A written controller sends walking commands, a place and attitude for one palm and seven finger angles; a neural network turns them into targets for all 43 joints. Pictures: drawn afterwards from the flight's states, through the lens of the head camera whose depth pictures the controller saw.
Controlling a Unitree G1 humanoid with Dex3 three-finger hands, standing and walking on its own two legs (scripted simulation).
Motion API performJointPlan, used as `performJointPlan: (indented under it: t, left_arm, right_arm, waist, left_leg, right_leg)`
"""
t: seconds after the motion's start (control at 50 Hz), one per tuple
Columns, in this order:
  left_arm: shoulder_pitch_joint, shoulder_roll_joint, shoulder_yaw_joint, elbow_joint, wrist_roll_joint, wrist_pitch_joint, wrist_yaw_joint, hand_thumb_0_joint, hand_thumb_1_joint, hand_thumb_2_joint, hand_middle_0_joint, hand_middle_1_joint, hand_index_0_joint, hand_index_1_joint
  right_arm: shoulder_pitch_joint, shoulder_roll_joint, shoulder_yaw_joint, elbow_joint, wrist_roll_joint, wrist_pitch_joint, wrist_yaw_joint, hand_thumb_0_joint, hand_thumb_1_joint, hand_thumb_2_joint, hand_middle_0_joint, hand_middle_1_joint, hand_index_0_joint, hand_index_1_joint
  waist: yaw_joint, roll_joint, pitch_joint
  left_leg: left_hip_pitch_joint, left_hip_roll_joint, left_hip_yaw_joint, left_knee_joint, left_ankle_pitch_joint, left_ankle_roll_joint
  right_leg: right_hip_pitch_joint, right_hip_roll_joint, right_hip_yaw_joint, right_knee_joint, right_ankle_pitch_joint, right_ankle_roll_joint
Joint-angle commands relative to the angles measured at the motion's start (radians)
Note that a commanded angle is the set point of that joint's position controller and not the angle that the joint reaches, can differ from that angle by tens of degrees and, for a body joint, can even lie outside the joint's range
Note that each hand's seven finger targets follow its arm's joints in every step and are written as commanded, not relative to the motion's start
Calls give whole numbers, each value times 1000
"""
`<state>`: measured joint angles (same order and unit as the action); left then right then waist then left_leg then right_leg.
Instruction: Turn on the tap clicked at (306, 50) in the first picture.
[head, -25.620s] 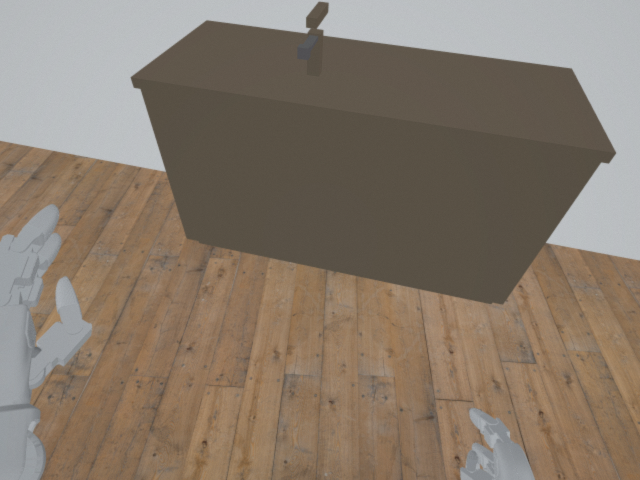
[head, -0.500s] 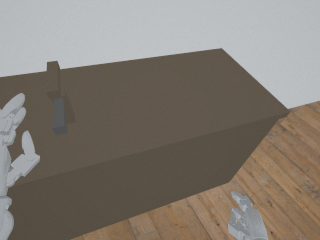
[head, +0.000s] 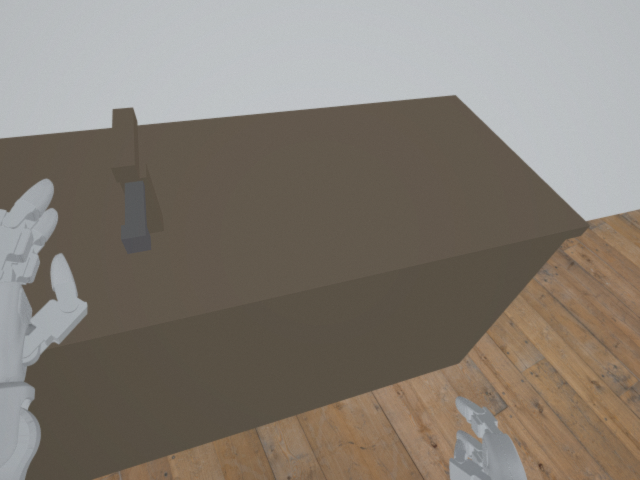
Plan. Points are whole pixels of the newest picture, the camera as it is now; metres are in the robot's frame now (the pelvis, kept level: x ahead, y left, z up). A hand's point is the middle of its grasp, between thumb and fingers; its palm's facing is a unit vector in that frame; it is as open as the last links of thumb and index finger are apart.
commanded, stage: shuffle to correct the standing spot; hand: left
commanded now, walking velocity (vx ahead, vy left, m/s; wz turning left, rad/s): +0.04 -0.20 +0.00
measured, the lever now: (136, 237) +0.36 +0.28 +0.09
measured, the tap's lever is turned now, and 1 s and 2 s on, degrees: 0 0 0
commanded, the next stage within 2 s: come to a stop and stand still in 0.18 s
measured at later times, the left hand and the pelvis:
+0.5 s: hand (166, 294) +0.24 +0.19 +0.15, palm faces +0.37 -0.86 -0.37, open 7.4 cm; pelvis +0.02 -0.05 +0.00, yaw +1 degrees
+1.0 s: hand (74, 327) +0.20 +0.25 +0.15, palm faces +0.34 -0.87 -0.35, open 7.4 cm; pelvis -0.01 +0.02 +0.00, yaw +0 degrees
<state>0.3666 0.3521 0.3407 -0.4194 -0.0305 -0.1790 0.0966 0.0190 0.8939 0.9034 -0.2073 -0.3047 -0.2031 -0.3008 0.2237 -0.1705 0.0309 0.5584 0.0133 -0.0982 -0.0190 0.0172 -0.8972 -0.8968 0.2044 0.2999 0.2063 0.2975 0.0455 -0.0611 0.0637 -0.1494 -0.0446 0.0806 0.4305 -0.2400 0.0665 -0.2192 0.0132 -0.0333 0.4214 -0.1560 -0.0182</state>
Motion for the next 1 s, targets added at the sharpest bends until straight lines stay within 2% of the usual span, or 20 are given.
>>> performJointPlan:
  t: [0.0,0.12,0.26,0.34,0.4,0.44,0.46,0.58,0.64,0.68,0.7,0.72,0.74,0.76,0.8,0.82,0.86,0.92,0.96,0.98]
  left_arm:
    - [-154,157,77,-292,-4,-78,13,0,900,900,-200,-300,-200,-300]
    - [-75,174,119,-270,-13,-70,13,0,900,900,-200,-300,-200,-300]
    - [-14,193,141,-288,-41,-54,3,0,900,900,-200,-300,-200,-300]
    - [4,172,124,-293,-42,-60,25,0,900,900,-200,-300,-200,-300]
    - [23,184,135,-310,-35,-63,49,0,900,900,-200,-300,-200,-300]
    - [45,193,150,-298,-34,-67,59,0,900,900,-200,-300,-200,-300]
    - [52,211,162,-306,-31,-66,64,0,900,900,-200,-300,-200,-300]
    - [104,172,136,-228,-27,-60,64,0,900,900,-200,-300,-200,-300]
    - [92,176,134,-234,-26,-57,62,0,900,900,-200,-300,-200,-300]
    - [90,162,112,-255,-26,-51,59,0,900,900,-200,-300,-200,-300]
    - [-971,958,667,-521,114,-162,56,0,900,900,-200,-300,-200,-300]
    - [-397,377,318,84,22,-129,12,0,900,900,-200,-300,-200,-300]
    - [-136,278,242,-2,-5,-135,19,0,900,900,-200,-300,-200,-300]
    - [-44,120,108,45,-21,-122,19,0,900,900,-200,-300,-200,-300]
    - [-72,137,64,-141,-28,-140,14,0,900,900,-200,-300,-200,-300]
    - [-37,121,37,-176,-25,-138,15,0,900,900,-200,-300,-200,-300]
    - [23,117,30,-209,-24,-126,19,0,900,900,-200,-300,-200,-300]
    - [-19,183,110,-182,-12,-117,26,0,900,900,-200,-300,-200,-300]
    - [-91,257,194,-203,-9,-121,31,0,900,900,-200,-300,-200,-300]
    - [-128,222,175,-184,-6,-127,27,0,900,900,-200,-300,-200,-300]
  right_arm:
    - [-106,-148,-70,-166,-1,-57,1,0,-900,-900,200,300,200,300]
    - [-92,-152,-82,-168,-3,-52,9,0,-900,-900,200,300,200,300]
    - [-90,-155,-91,-166,-1,-50,-1,0,-900,-900,200,300,200,300]
    - [-87,-146,-78,-153,4,-56,-1,0,-900,-900,200,300,200,300]
    - [-96,-142,-72,-147,8,-53,-7,0,-900,-900,200,300,200,300]
    - [-99,-142,-71,-144,9,-50,-11,0,-900,-900,200,300,200,300]
    - [-114,-146,-70,-138,10,-48,-15,0,-900,-900,200,300,200,300]
    - [-112,-152,-73,-140,8,-31,-24,0,-900,-900,200,300,200,300]
    - [-105,-158,-81,-144,10,-23,-22,0,-900,-900,200,300,200,300]
    - [-111,-157,-76,-144,8,-22,-24,0,-900,-900,200,300,200,300]
    - [59,-165,-92,-106,-12,-83,-27,0,-900,-900,200,300,200,300]
    - [-48,-82,-53,-74,-12,-85,-22,0,-900,-900,200,300,200,300]
    - [-53,-114,-75,-146,-5,-99,-18,0,-900,-900,200,300,200,300]
    - [-55,-137,-70,-124,13,-101,2,0,-900,-900,200,300,200,300]
    - [-53,-168,-80,-129,6,-106,13,0,-900,-900,200,300,200,300]
    - [-65,-167,-76,-130,5,-108,22,0,-900,-900,200,300,200,300]
    - [-106,-162,-66,-143,11,-115,27,0,-900,-900,200,300,200,300]
    - [-99,-168,-66,-157,5,-108,13,0,-900,-900,200,300,200,300]
    - [-112,-170,-63,-160,8,-104,-1,0,-900,-900,200,300,200,300]
    - [-113,-160,-61,-163,4,-102,-6,0,-900,-900,200,300,200,300]
  waist:
    - [-20,198,-98]
    - [-20,139,-136]
    - [-32,108,-147]
    - [-35,102,-177]
    - [-34,45,-191]
    - [-28,9,-194]
    - [-25,41,-192]
    - [-19,17,-212]
    - [-21,-10,-227]
    - [-23,29,-231]
    - [-37,-74,-45]
    - [-5,-11,-284]
    - [29,9,-172]
    - [1,162,-239]
    - [-4,223,-261]
    - [-1,206,-236]
    - [1,164,-191]
    - [1,-2,-119]
    - [-5,45,-76]
    - [-8,80,-65]
  left_leg:
    - [-91,235,-210,-180,26,-72]
    - [-94,207,-164,-74,86,-52]
    - [-76,172,-132,40,47,-39]
    - [-82,84,-84,128,22,-47]
    - [-116,56,-83,150,25,-52]
    - [-141,51,-90,140,11,-51]
    - [-133,57,-97,118,22,-50]
    - [-91,87,-97,36,163,-35]
    - [-76,84,-97,38,172,-38]
    - [-40,102,-115,12,207,-34]
    - [-137,27,22,111,132,-58]
    - [-111,10,-50,59,111,-32]
    - [-114,39,-95,71,101,-49]
    - [-53,64,-79,23,130,-50]
    - [-47,88,-112,-27,148,-39]
    - [-50,113,-142,-48,162,-30]
    - [-79,160,-193,-103,151,-20]
    - [-208,179,-228,-163,-4,-27]
    - [-250,184,-243,-213,-127,-30]
    - [-285,197,-262,-240,-193,-33]
  right_leg:
    - [84,-13,24,32,-30,6]
    - [127,-21,28,-17,50,-7]
    - [52,-64,112,-20,85,-50]
    - [81,-162,253,-109,131,-54]
    - [153,-213,282,-131,278,-21]
    - [188,-229,272,-137,303,-7]
    - [189,-234,259,-126,331,-5]
    - [225,-181,157,-67,403,55]
    - [223,-178,152,-63,402,49]
    - [195,-161,121,-43,344,33]
    - [-5,-73,130,-190,413,211]
    - [174,-163,118,-77,294,58]
    - [157,-170,261,-136,337,55]
    - [222,-202,227,-67,392,-8]
    - [202,-158,176,-36,213,15]
    - [175,-131,157,-27,147,17]
    - [145,-85,94,21,66,5]
    - [153,-67,64,39,-33,10]
    - [145,-52,56,59,-71,14]
    - [158,-54,44,80,-82,14]
